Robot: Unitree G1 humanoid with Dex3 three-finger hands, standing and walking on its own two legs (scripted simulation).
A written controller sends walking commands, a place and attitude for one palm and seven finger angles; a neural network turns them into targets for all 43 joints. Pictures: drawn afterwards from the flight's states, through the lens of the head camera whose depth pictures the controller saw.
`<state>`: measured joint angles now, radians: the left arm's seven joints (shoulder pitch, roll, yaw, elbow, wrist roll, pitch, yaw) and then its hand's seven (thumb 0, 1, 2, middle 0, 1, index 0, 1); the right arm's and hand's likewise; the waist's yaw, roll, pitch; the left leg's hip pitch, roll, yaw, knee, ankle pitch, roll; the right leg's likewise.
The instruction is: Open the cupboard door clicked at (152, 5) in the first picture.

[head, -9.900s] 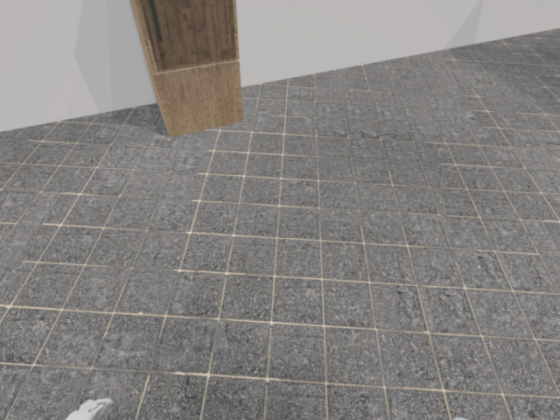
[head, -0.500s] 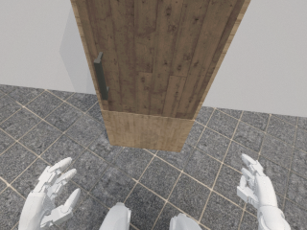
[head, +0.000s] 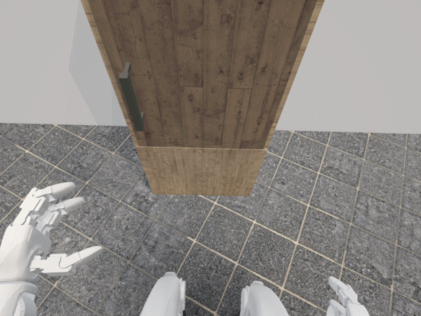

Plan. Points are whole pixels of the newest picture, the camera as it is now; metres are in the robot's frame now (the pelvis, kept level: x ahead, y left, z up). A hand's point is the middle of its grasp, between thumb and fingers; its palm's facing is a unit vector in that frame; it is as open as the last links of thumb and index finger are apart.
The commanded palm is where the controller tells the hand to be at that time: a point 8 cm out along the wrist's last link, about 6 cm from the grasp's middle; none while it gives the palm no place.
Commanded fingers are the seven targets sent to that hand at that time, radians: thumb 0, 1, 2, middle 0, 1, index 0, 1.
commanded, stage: raise the hand with hooked fingers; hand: left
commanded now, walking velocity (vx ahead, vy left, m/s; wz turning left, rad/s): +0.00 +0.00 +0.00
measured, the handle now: (134, 99) +0.59 +0.23 +0.00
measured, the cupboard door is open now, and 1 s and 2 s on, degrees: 0 0 0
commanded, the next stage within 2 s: move the hooked fingers beside the handle in 1.14 s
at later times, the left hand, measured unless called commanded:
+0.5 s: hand (50, 225) +0.26 +0.29 +0.02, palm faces +0.04 -1.00 -0.07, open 13.9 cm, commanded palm +0.25 +0.34 +0.04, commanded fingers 0.00 -0.50 0.30 -0.30 -1.20 -0.30 -1.20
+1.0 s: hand (63, 205) +0.30 +0.28 +0.03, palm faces +0.05 -1.00 -0.07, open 13.9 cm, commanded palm +0.27 +0.33 +0.04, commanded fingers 0.00 -0.50 0.30 -0.30 -1.20 -0.30 -1.20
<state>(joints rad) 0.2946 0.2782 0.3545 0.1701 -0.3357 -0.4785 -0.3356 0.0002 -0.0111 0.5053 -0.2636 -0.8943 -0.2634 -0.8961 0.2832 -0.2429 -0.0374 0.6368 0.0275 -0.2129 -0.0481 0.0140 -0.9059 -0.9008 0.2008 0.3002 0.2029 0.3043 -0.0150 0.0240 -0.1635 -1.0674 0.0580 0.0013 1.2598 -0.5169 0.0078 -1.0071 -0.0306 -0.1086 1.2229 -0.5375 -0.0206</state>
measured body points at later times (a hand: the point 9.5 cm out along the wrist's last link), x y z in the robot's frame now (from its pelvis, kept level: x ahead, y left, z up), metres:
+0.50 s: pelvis +0.00 +0.03 +0.00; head +0.10 +0.06 +0.44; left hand +0.25 +0.35 +0.03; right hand +0.20 -0.20 -0.07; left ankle +0.05 +0.11 -0.63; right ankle +0.03 -0.11 -0.63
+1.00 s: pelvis +0.01 +0.01 +0.00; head +0.12 +0.03 +0.43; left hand +0.29 +0.34 +0.04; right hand +0.17 -0.25 -0.09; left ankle +0.05 +0.11 -0.63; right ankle +0.03 -0.11 -0.63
